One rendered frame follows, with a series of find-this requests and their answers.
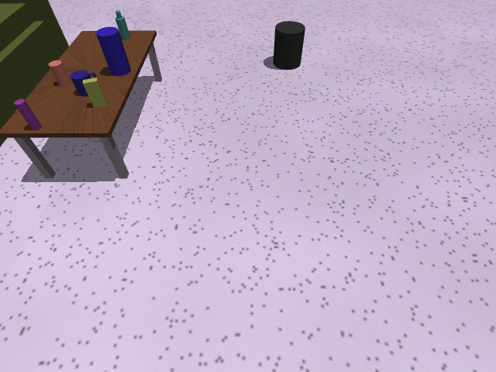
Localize sofa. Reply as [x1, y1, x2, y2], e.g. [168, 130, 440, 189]
[0, 0, 69, 146]

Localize coffee table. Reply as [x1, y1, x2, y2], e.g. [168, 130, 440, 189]
[0, 30, 162, 179]

